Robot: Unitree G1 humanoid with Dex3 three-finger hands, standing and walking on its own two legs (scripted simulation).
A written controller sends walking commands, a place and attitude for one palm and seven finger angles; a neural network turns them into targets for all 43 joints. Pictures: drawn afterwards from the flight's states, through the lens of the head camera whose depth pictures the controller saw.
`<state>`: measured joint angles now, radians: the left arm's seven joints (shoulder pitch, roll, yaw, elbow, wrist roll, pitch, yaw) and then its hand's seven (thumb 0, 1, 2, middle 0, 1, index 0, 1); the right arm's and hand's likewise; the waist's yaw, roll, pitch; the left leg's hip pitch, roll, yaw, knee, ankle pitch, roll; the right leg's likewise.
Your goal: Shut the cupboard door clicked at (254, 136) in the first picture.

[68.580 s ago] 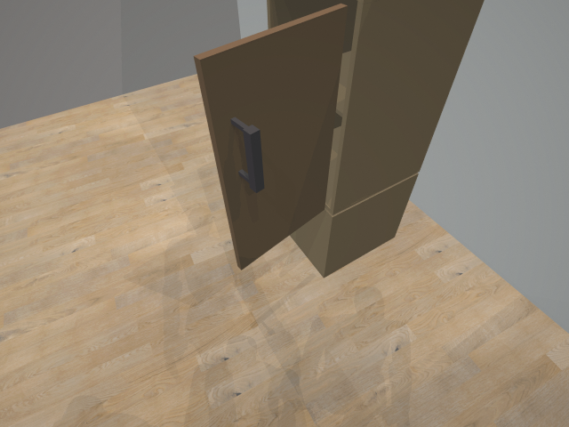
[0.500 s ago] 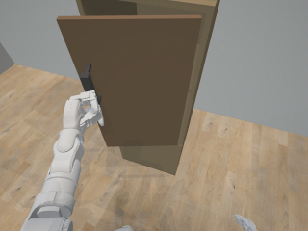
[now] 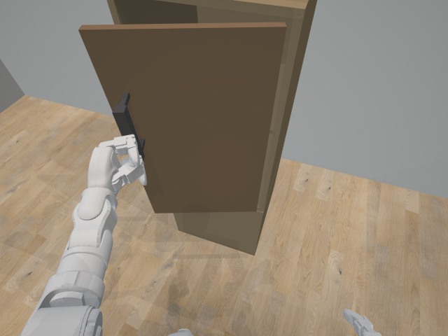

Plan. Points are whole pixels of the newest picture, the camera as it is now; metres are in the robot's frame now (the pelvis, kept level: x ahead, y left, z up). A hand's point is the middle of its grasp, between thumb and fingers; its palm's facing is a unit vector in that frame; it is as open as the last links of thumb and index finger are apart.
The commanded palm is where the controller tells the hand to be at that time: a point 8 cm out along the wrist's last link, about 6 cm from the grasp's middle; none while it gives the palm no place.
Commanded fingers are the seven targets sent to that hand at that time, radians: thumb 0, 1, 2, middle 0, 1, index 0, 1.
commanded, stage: push the door shut along its arc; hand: left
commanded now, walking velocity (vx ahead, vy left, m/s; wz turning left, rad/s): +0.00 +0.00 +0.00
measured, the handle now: (132, 129) +0.50 +0.20 +0.09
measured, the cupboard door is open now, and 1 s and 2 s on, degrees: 20 4 0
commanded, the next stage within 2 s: pull the fist back off the door in 1.58 s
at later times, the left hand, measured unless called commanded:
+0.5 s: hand (147, 139) +0.46 +0.16 +0.10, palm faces -0.11 -0.99 -0.02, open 3.1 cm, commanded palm +0.45 +0.21 +0.09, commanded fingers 0.00 0.90 0.90 -1.30 -1.50 -1.30 -1.50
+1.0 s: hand (172, 117) +0.52 +0.12 +0.10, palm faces -0.26 -0.97 +0.00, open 3.1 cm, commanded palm +0.52 +0.17 +0.09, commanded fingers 0.00 0.90 0.90 -1.30 -1.50 -1.30 -1.50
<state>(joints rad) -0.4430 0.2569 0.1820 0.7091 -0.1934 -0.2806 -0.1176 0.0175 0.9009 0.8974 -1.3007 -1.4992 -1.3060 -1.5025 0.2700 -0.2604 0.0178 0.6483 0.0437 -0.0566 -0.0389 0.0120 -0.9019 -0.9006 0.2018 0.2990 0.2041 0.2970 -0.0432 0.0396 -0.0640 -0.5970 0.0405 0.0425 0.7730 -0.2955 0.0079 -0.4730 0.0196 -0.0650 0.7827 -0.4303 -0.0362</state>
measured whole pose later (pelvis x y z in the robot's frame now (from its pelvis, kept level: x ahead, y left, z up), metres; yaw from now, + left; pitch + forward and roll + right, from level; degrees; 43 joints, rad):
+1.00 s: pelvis +0.00 +0.02 -0.03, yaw -1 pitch +18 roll -3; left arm -1.06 0.45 0.27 1.24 -0.12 -0.30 -0.33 0.02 0.90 0.90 -1.30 -1.50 -1.30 -1.50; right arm 0.40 -0.28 0.02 0.69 0.01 -0.05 -0.02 0.01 -0.90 -0.90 0.20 0.30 0.21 0.30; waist -0.20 0.05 -0.09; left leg -0.91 0.05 0.04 0.94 -0.35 0.04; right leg -0.77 0.03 -0.06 0.92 -0.46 -0.01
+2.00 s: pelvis -0.02 +0.01 -0.05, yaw +0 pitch +23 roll -4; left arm -1.33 0.39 0.25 1.39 0.10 -0.27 0.25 0.00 0.86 1.01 -1.30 -1.50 -1.30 -1.50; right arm 0.43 -0.23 0.02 0.71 -0.09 -0.10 0.09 0.00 -0.90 -0.90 0.20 0.30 0.21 0.30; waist -0.27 0.07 -0.12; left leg -1.13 0.05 -0.03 1.07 -0.34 0.02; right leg -0.97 0.03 -0.12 1.04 -0.48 -0.04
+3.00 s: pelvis +0.03 -0.01 +0.01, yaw -1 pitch +8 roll +0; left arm -0.43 0.18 0.18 0.63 -0.16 -0.23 -0.01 0.02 0.90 0.90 -1.30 -1.50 -1.30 -1.50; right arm 0.33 -0.25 -0.01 0.61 0.05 0.03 0.01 0.01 -0.90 -0.90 0.20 0.30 0.20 0.30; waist -0.04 0.05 -0.12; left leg -0.53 0.04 0.05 0.73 -0.32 0.00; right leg -0.42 0.03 -0.04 0.74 -0.45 -0.04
